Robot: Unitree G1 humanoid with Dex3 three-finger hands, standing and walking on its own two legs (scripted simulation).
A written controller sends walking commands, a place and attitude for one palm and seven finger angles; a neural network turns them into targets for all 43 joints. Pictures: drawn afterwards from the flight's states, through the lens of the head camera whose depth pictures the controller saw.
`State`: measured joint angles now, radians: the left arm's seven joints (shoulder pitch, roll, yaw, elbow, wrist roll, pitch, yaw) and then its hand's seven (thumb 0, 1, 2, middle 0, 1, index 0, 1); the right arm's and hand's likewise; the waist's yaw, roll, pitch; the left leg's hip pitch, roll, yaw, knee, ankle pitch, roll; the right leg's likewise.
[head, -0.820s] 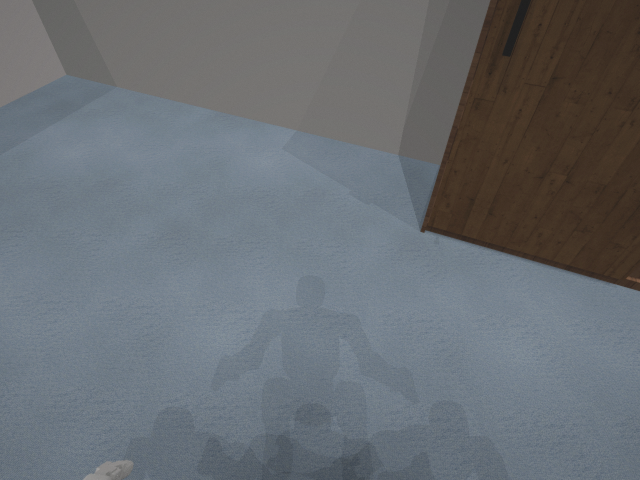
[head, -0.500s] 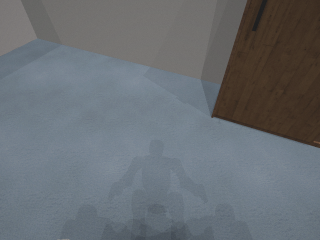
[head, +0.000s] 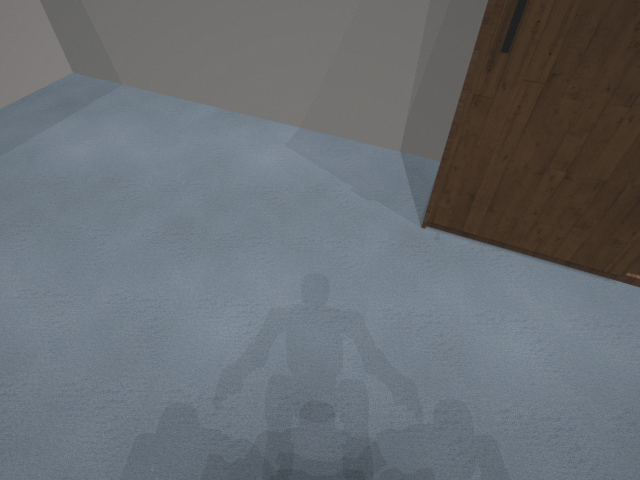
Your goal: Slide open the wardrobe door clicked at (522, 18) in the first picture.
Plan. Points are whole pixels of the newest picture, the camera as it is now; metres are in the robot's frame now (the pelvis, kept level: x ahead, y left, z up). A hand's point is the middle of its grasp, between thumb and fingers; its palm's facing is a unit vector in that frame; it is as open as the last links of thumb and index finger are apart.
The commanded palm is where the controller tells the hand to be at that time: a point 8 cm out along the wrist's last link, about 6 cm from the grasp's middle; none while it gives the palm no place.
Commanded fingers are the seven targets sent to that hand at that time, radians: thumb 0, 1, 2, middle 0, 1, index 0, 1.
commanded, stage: look at it before walking up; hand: left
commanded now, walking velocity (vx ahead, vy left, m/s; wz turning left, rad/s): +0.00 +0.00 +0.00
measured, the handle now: (520, 4) +1.25 -0.47 +0.15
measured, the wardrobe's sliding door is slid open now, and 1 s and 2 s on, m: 0.00 0.00 0.00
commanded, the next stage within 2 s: walk to a spot facing it in 0.62 s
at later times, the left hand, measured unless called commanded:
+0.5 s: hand out of the picture +0.09 +0.24 -0.15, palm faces -0.04 -0.94 -0.34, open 7.3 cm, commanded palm none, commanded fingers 0.00 0.90 0.90 -0.20 -0.30 -0.20 -0.30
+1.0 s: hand out of the picture +0.08 +0.21 -0.17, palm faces -0.12 -0.95 -0.28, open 7.3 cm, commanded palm none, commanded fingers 0.00 0.90 0.90 -0.20 -0.30 -0.20 -0.30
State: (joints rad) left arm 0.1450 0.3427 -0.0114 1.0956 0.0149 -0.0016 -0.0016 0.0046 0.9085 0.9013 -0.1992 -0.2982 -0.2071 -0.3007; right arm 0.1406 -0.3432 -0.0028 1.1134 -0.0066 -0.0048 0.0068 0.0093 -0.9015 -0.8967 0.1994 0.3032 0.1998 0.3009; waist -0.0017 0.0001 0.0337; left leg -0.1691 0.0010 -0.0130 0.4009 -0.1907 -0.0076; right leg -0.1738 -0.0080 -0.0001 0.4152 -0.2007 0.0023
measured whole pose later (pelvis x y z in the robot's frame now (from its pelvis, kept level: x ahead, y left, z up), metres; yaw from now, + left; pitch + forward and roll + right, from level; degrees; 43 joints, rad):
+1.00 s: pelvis +0.01 -0.01 -0.01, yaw -7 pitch -1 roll +1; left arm 0.19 0.29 0.01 1.01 0.02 0.05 -0.01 0.00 0.91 0.90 -0.20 -0.30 -0.20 -0.30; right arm 0.13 -0.26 -0.02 1.02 -0.01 0.02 -0.01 0.01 -0.90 -0.90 0.20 0.30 0.20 0.30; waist 0.02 -0.02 0.06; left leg -0.20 0.04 0.09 0.51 -0.28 -0.02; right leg -0.28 0.03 0.09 0.58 -0.30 -0.01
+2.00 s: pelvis +0.32 -0.04 -0.01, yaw -39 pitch +0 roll -1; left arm 0.09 0.23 0.08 0.92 0.04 0.04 -0.05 0.00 0.92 0.90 -0.19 -0.30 -0.20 -0.30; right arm 0.48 -0.16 -0.03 1.08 -0.02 -0.07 -0.03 0.01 -0.91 -0.90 0.19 0.30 0.19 0.30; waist -0.05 -0.03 0.07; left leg 0.05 0.05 0.37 0.34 -0.39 0.02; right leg -0.64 -0.07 -0.10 0.95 -0.14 0.00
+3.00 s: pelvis +0.55 -0.25 -0.02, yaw -75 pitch +0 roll +1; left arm 0.15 0.23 0.08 0.88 0.03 0.03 -0.03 0.00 0.91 0.90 -0.19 -0.30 -0.20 -0.30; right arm 0.29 -0.24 -0.08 0.95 -0.02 0.02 0.00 0.01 -0.90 -0.90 0.20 0.30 0.20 0.30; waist -0.03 0.02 0.09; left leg -0.20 0.23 0.36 0.67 -0.40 -0.07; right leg -0.38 -0.07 -0.11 0.65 -0.24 0.02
